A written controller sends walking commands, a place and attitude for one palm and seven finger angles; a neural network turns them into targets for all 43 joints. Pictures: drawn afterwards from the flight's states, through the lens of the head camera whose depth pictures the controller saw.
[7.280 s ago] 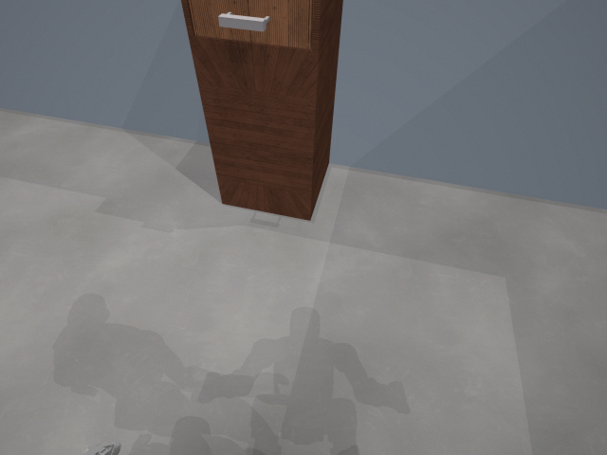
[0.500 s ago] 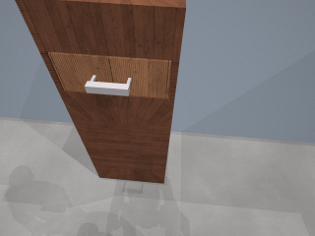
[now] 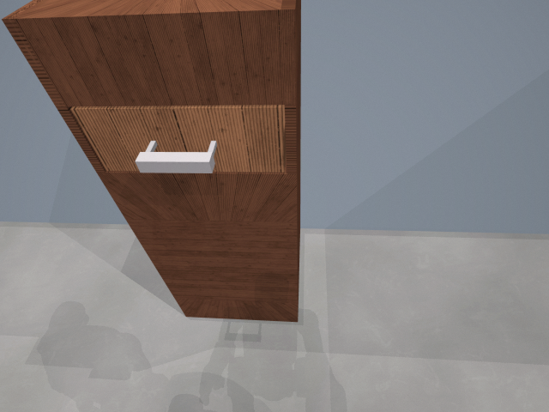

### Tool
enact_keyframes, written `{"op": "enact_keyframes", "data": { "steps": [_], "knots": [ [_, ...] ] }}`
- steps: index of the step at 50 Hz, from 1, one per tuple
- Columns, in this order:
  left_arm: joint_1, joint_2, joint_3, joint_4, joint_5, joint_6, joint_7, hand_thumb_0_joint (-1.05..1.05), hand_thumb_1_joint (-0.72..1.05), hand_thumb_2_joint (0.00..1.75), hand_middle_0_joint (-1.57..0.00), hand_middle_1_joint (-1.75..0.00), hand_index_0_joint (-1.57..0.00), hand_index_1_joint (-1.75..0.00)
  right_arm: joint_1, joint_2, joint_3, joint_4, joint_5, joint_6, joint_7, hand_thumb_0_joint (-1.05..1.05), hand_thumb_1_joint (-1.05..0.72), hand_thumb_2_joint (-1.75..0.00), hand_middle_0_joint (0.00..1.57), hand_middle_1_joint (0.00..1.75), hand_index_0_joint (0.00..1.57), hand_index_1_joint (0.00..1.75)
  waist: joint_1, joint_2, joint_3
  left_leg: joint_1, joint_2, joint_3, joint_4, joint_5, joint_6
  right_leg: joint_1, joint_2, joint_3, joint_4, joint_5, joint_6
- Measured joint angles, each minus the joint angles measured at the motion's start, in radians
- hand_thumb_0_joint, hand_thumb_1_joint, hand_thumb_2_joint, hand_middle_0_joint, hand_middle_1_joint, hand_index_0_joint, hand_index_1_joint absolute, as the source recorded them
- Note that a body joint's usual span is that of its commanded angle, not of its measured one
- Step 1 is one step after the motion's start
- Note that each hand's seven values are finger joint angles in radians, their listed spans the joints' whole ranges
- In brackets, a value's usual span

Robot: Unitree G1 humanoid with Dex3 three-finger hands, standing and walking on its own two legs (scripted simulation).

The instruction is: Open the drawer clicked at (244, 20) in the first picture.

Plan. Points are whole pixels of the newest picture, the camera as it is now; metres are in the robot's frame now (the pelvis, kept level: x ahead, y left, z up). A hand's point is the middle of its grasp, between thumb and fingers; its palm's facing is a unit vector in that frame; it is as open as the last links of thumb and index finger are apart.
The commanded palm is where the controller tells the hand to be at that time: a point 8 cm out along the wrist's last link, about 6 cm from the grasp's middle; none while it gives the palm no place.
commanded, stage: look again from close up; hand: left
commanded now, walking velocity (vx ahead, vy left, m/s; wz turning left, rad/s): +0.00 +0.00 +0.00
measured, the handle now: (179, 154) +0.53 +0.21 +0.08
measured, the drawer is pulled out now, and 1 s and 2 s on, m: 0.00 0.00 0.00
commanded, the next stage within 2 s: raise the hand with hooked fingers in 0.06 s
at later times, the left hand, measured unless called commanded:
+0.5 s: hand (146, 377) +0.18 +0.20 -0.02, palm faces -0.01 -0.22 -0.98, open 8.2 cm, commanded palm +0.13 +0.22 +0.01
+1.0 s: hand (110, 328) +0.21 +0.23 +0.05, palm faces +0.05 -0.11 -0.99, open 11.1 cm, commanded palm +0.18 +0.24 +0.11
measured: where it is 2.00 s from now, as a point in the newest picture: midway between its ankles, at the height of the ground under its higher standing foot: outside the picture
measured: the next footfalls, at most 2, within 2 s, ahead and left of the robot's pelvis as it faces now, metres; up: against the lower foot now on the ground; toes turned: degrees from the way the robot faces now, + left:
none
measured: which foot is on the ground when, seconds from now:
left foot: down 0.00-1.00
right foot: down 0.00-1.00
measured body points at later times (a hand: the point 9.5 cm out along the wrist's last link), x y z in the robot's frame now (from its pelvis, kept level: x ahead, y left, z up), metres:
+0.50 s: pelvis -0.03 -0.01 -0.02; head -0.01 -0.04 +0.43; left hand +0.17 +0.21 +0.03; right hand +0.20 -0.27 -0.08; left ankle -0.06 +0.13 -0.74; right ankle +0.01 -0.12 -0.74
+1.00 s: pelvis -0.03 +0.01 -0.01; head -0.02 -0.02 +0.44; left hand +0.21 +0.24 +0.11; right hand +0.14 -0.19 -0.13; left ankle -0.07 +0.13 -0.74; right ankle +0.01 -0.12 -0.74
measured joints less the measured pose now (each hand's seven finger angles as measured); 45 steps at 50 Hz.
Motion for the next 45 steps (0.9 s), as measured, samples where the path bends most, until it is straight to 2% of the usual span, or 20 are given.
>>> {"op": "enact_keyframes", "data": {
  "steps": [8, 9, 10, 11, 12, 14, 16, 20, 22, 25, 28, 31, 35, 39, 45],
  "knots": [
    [-0.001, -0.001, 0.005, 0.01, 0.001, 0.0, -0.002, 0.01, 0.93, 0.9, -0.2, -0.3, -0.2, -0.3, -0.013, -0.011, -0.006, 0.022, 0.0, 0.003, -0.005, 0.0, -0.91, -0.9, 0.19, 0.3, 0.19, 0.3, 0.004, -0.007, 0.013, 0.005, 0.014, -0.009, -0.016, 0.008, -0.015, 0.004, 0.013, -0.012, -0.009, 0.0, -0.014],
    [0.0, -0.001, 0.005, 0.008, 0.001, -0.007, 0.006, 0.01, 0.93, 0.9, -0.2, -0.3, -0.2, -0.3, -0.019, -0.013, -0.009, 0.021, 0.003, 0.007, -0.001, 0.0, -0.91, -0.9, 0.19, 0.3, 0.19, 0.3, 0.005, -0.007, 0.014, -0.018, 0.021, -0.006, 0.015, 0.004, -0.014, -0.001, 0.017, -0.016, -0.011, 0.002, -0.015],
    [0.044, 0.007, -0.01, -0.134, 0.046, 0.04, 0.009, 0.01, 0.93, 0.9, -0.2, -0.3, -0.2, -0.3, -0.012, -0.017, -0.003, -0.012, 0.014, -0.003, -0.005, 0.0, -0.91, -0.9, 0.19, 0.3, 0.19, 0.3, 0.02, -0.014, 0.02, -0.028, 0.024, -0.003, 0.034, -0.002, 0.0, -0.013, 0.023, -0.008, -0.002, 0.004, -0.017],
    [0.1, 0.021, -0.028, -0.311, 0.093, 0.051, 0.023, 0.01, 0.93, 0.9, -0.2, -0.31, -0.2, -0.3, 0.004, -0.022, -0.005, -0.055, 0.02, -0.043, -0.019, 0.0, -0.91, -0.9, 0.2, 0.3, 0.2, 0.3, 0.039, -0.02, 0.018, -0.028, 0.026, 0.004, 0.029, -0.009, 0.0, -0.03, 0.029, 0.005, 0.012, 0.003, -0.02],
    [0.146, 0.034, -0.046, -0.475, 0.129, 0.056, 0.056, 0.02, 0.92, 0.89, -0.2, -0.31, -0.2, -0.3, 0.018, -0.028, -0.014, -0.093, 0.031, -0.091, -0.035, 0.0, -0.91, -0.9, 0.2, 0.3, 0.2, 0.3, 0.049, -0.021, 0.009, -0.034, 0.027, 0.008, 0.025, -0.013, -0.016, -0.046, 0.029, 0.011, 0.026, -0.001, -0.022],
    [0.185, 0.056, -0.068, -0.721, 0.222, 0.061, 0.12, 0.02, 0.9, 0.89, -0.21, -0.32, -0.2, -0.31, 0.01, -0.051, -0.029, -0.158, 0.042, -0.162, -0.056, 0.01, -0.91, -0.9, 0.2, 0.3, 0.2, 0.3, 0.048, -0.018, -0.014, -0.063, 0.02, 0.007, 0.042, -0.012, -0.023, -0.074, 0.022, 0.013, 0.046, -0.006, -0.023],
    [0.174, 0.084, -0.064, -0.878, 0.363, 0.043, 0.174, 0.02, 0.88, 0.88, -0.21, -0.33, -0.2, -0.33, -0.033, -0.077, -0.04, -0.227, 0.024, -0.184, -0.061, 0.01, -0.91, -0.9, 0.2, 0.3, 0.2, 0.3, 0.038, -0.017, -0.048, -0.117, 0.013, 0.01, 0.075, -0.014, -0.016, -0.129, 0.015, 0.018, 0.075, -0.008, -0.022],
    [0.121, 0.144, -0.025, -1.028, 0.69, -0.005, 0.28, 0.01, 0.81, 0.85, -0.21, -0.37, -0.2, -0.37, -0.148, -0.109, -0.07, -0.388, -0.016, -0.137, -0.025, 0.01, -0.91, -0.9, 0.19, 0.3, 0.19, 0.3, 0.04, -0.028, -0.112, -0.219, 0.011, 0.036, 0.141, -0.03, -0.014, -0.246, 0.015, 0.049, 0.145, -0.015, -0.024],
    [0.125, 0.161, -0.017, -1.073, 0.823, -0.025, 0.316, 0.01, 0.77, 0.84, -0.21, -0.4, -0.2, -0.39, -0.205, -0.122, -0.079, -0.462, -0.029, -0.091, 0.008, 0.01, -0.91, -0.9, 0.19, 0.3, 0.19, 0.3, 0.051, -0.039, -0.125, -0.259, 0.014, 0.05, 0.174, -0.04, -0.014, -0.293, 0.019, 0.065, 0.176, -0.017, -0.025],
    [0.162, 0.173, -0.035, -1.135, 0.967, -0.053, 0.339, 0.01, 0.71, 0.81, -0.21, -0.43, -0.21, -0.43, -0.265, -0.141, -0.085, -0.548, -0.036, -0.028, 0.046, 0.01, -0.91, -0.9, 0.19, 0.3, 0.19, 0.3, 0.078, -0.059, -0.123, -0.305, 0.013, 0.056, 0.215, -0.051, -0.011, -0.34, 0.019, 0.073, 0.214, -0.023, -0.026],
    [0.207, 0.185, -0.055, -1.168, 1.061, -0.069, 0.356, 0.0, 0.63, 0.78, -0.22, -0.48, -0.22, -0.47, -0.293, -0.148, -0.085, -0.596, -0.046, 0.019, 0.059, 0.01, -0.91, -0.9, 0.19, 0.3, 0.19, 0.3, 0.107, -0.078, -0.114, -0.339, 0.01, 0.044, 0.25, -0.06, -0.009, -0.366, 0.012, 0.064, 0.242, -0.033, -0.026],
    [0.213, 0.2, -0.062, -1.17, 1.087, -0.07, 0.371, 0.0, 0.56, 0.75, -0.23, -0.52, -0.23, -0.52, -0.301, -0.135, -0.081, -0.61, -0.057, 0.046, 0.054, 0.01, -0.91, -0.9, 0.19, 0.3, 0.19, 0.3, 0.129, -0.084, -0.101, -0.363, 0.007, 0.02, 0.289, -0.073, -0.008, -0.372, 0.005, 0.043, 0.263, -0.044, -0.026],
    [0.137, 0.231, -0.052, -1.161, 1.075, -0.065, 0.375, 0.0, 0.46, 0.71, -0.25, -0.58, -0.25, -0.58, -0.297, -0.092, -0.055, -0.588, -0.071, 0.058, 0.043, 0.01, -0.91, -0.9, 0.19, 0.3, 0.19, 0.3, 0.135, -0.07, -0.083, -0.375, 0.006, -0.013, 0.335, -0.09, -0.009, -0.358, -0.003, 0.013, 0.281, -0.057, -0.024],
    [0.036, 0.244, -0.047, -1.161, 1.042, -0.018, 0.341, 0.0, 0.36, 0.67, -0.26, -0.64, -0.26, -0.64, -0.274, -0.044, -0.013, -0.548, -0.068, 0.073, 0.039, 0.01, -0.91, -0.9, 0.19, 0.3, 0.2, 0.3, 0.116, -0.037, -0.072, -0.343, 0.006, -0.026, 0.333, -0.093, -0.008, -0.31, -0.004, 0.0, 0.258, -0.052, -0.015],
    [-0.03, 0.248, -0.048, -1.206, 0.993, 0.058, 0.213, 0.0, 0.23, 0.61, -0.27, -0.73, -0.27, -0.73, -0.202, -0.013, 0.03, -0.5, -0.045, 0.099, 0.035, 0.01, -0.9, -0.9, 0.2, 0.3, 0.2, 0.3, 0.087, -0.005, -0.06, -0.237, -0.001, -0.001, 0.225, -0.054, 0.008, -0.213, -0.004, 0.02, 0.154, -0.008, -0.002]
  ]
}}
